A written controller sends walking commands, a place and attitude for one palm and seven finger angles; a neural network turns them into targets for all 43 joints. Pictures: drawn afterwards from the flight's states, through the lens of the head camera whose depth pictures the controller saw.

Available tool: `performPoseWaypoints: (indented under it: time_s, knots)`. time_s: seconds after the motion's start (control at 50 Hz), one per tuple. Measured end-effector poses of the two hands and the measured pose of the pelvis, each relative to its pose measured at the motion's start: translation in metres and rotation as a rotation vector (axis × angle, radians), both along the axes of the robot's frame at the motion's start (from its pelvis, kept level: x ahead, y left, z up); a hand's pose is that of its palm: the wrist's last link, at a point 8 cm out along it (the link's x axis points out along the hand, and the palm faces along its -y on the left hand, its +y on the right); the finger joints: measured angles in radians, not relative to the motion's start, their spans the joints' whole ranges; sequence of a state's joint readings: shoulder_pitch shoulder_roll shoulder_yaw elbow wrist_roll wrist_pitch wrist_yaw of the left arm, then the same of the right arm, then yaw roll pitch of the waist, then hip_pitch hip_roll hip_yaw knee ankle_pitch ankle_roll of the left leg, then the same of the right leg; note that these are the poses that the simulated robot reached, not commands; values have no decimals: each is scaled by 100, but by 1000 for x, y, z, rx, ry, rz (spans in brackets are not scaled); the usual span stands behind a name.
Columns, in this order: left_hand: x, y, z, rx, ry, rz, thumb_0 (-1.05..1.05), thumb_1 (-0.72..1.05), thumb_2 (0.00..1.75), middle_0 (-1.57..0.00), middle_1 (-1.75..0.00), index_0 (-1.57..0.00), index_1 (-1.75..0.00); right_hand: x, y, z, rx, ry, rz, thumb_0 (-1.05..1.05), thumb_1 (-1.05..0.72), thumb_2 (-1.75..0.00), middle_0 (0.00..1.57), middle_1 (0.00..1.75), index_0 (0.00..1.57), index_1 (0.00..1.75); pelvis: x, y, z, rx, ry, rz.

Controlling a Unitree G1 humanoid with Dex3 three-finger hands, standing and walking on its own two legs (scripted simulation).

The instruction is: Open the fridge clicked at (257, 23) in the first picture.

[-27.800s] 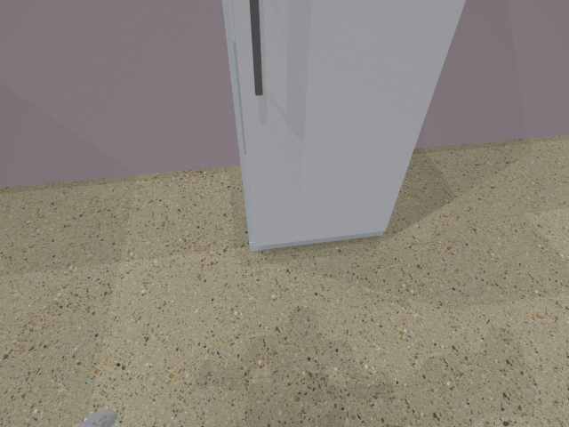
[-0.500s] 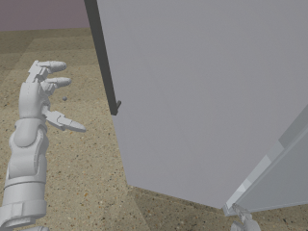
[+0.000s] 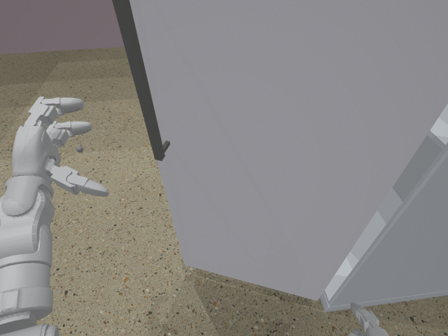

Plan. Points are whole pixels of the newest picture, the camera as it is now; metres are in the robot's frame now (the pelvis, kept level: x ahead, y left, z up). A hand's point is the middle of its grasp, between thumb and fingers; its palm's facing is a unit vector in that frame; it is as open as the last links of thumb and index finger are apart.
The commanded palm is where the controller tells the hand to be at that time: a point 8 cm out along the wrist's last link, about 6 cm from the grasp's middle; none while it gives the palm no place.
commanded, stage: slip the hand off the handle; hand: left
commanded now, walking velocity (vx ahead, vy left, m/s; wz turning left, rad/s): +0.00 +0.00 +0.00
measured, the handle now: (146, 79) +0.51 +0.20 +0.23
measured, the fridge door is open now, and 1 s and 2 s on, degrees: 68 68 68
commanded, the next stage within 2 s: draw the hand back to the body in 0.06 s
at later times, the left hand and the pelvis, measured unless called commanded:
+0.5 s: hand (69, 160) +0.31 +0.27 +0.19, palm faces +0.12 -0.99 -0.01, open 14.7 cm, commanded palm +0.27 +0.31 +0.19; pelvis +0.04 +0.02 +0.00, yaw -1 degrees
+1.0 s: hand (47, 200) +0.25 +0.29 +0.17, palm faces +0.49 -0.83 -0.26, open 12.6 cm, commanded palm +0.20 +0.31 +0.18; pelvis +0.01 +0.01 +0.01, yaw -1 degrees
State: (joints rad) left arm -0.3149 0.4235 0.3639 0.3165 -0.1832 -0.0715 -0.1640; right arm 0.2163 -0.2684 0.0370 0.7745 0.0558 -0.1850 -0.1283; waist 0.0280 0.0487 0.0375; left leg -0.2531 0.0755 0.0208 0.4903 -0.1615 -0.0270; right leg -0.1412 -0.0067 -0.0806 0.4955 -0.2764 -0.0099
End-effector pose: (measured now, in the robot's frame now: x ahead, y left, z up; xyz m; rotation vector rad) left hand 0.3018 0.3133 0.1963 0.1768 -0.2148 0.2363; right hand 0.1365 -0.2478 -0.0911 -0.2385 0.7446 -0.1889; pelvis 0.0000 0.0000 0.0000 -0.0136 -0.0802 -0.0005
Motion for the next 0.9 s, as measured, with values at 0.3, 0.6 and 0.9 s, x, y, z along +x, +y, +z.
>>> performPoseWaypoints:
  time_s: [0.3, 0.6, 0.9]
  knots:
    - [30, 4, -17, -152, 131, -129, -2, -55, 20, -26, -115, -25, -115, 4, -5, 0, 14, -3, -91, 2, -91, -89, 20, 30, 20, 30, 29, 8, 1, 14, 32, -31]
    - [-43, 18, -19, -172, 154, -80, -2, -55, 20, -25, -115, -25, -115, 115, 51, 57, 47, -298, 138, 2, -91, -90, 20, 30, 20, 30, 35, 18, 4, 6, -4, -4]
    - [-90, 11, -17, 73, 35, 238, -2, -27, 34, -25, -98, -24, -99, 66, 65, 29, 60, -146, 190, 1, -90, -89, 20, 30, 20, 30, 13, 13, 8, -3, -38, -8]
